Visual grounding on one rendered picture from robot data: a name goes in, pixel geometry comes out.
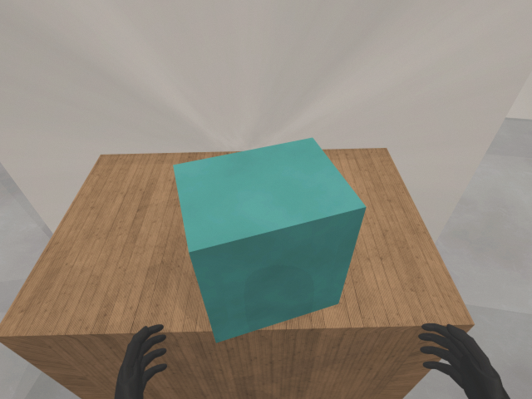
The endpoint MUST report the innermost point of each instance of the pedestal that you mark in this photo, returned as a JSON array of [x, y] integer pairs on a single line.
[[119, 261]]

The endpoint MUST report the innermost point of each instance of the robot right hand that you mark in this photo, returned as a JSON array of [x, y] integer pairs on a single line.
[[469, 367]]

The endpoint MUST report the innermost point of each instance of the carton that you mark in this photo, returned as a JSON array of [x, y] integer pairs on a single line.
[[270, 233]]

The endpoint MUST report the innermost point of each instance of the robot left hand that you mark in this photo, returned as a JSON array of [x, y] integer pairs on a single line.
[[132, 376]]

